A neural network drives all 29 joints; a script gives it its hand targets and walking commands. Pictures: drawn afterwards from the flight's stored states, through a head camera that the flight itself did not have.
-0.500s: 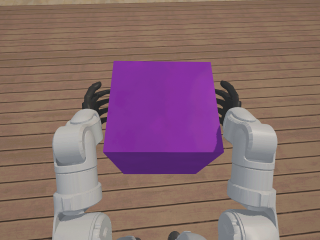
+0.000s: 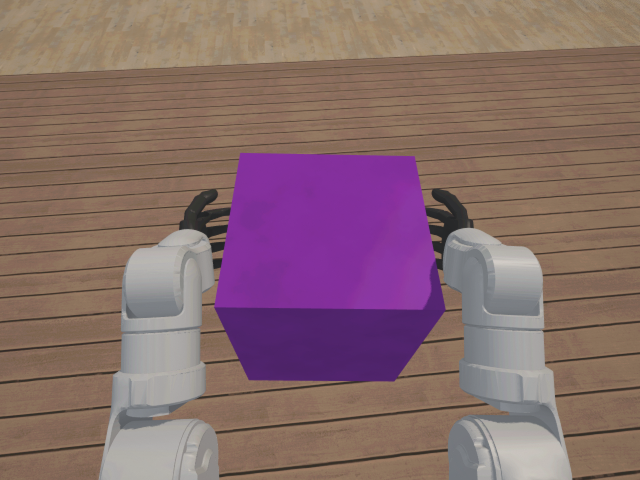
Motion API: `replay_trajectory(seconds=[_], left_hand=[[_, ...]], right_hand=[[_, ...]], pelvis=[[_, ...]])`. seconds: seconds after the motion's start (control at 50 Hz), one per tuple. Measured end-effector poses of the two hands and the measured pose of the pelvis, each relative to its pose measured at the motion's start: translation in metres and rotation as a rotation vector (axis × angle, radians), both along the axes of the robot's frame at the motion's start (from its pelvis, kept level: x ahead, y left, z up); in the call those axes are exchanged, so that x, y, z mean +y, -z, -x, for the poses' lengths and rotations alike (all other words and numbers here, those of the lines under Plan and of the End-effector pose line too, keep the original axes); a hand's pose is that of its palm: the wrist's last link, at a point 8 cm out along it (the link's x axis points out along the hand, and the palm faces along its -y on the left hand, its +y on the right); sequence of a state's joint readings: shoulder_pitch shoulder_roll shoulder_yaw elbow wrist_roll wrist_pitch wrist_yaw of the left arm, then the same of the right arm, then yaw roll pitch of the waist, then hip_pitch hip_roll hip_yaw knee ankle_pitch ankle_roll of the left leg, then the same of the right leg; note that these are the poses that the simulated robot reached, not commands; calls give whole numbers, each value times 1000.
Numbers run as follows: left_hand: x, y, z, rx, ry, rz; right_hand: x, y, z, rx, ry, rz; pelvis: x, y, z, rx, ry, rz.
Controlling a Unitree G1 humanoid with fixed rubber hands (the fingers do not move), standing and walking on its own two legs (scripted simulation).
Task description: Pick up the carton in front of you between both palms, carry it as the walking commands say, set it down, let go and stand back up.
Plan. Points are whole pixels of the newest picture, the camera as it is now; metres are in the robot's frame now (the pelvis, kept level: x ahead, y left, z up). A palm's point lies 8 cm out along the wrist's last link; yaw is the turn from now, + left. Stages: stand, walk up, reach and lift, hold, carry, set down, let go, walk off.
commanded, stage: carry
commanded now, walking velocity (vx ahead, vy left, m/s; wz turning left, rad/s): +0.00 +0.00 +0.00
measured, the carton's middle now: (324, 277) +0.37 +0.00 +0.02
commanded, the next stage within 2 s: none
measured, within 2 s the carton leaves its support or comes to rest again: neither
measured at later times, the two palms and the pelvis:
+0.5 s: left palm (192, 275) +0.32 +0.15 +0.11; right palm (468, 273) +0.32 -0.15 +0.11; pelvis -0.03 +0.00 -0.01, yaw +0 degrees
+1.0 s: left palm (210, 257) +0.35 +0.13 +0.11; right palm (475, 244) +0.36 -0.17 +0.11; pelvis +0.01 -0.02 -0.01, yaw +0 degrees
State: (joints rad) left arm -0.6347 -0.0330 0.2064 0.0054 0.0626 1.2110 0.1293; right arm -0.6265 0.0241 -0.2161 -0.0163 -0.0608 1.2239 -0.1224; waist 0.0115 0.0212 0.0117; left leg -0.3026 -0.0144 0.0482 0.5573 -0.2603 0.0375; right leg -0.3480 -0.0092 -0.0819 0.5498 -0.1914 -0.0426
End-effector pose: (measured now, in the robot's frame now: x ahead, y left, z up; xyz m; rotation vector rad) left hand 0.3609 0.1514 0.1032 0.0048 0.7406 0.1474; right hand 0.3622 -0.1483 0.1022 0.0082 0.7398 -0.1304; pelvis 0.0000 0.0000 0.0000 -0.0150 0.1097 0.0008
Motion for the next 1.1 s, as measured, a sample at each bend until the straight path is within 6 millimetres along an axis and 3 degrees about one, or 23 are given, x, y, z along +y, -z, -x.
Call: replay_trajectory(seconds=[0.3,0.6,0.72,0.84,0.92,1.02,1.1], left_hand=[[1,0,14,-5,-2,-1],[-6,-7,52,3,17,-8],[-10,-15,59,8,23,-12],[-22,-20,41,17,38,-35],[-27,-12,27,29,34,-44],[-17,-1,8,64,17,-48],[0,-1,-23,50,-4,-32]], right_hand=[[1,-1,13,-5,-4,2],[-7,-8,54,3,-2,17],[-10,-16,63,8,-4,23],[-23,-15,47,17,-17,33],[-27,-11,26,28,-30,33],[-17,-7,-6,62,-53,34],[0,-9,-41,48,-59,32]], pelvis=[[-1,4,13,-11,-5,-5],[-5,4,44,-50,0,-12],[-7,6,39,-56,4,-10],[-18,10,21,-54,4,2],[-24,14,5,-43,-2,-12],[-20,8,-18,-38,7,-24],[-11,8,-45,-33,6,-18]])
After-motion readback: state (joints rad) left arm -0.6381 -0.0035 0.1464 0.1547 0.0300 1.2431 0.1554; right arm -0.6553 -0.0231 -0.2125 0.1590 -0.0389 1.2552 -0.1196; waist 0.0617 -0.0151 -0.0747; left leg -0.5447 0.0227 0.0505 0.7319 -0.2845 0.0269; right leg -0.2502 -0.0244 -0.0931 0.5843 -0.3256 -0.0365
